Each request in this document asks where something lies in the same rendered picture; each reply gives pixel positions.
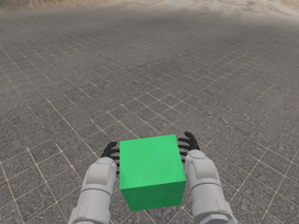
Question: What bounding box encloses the right robot hand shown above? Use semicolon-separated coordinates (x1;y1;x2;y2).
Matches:
178;132;200;163

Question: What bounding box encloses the right robot forearm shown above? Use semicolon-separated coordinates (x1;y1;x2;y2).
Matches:
184;149;238;224

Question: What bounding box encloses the left robot forearm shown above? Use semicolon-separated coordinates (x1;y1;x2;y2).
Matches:
68;157;117;224

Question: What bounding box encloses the carton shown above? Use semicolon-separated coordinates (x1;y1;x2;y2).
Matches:
120;134;187;212

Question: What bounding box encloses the left robot hand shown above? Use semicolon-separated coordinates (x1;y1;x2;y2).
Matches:
100;141;120;175

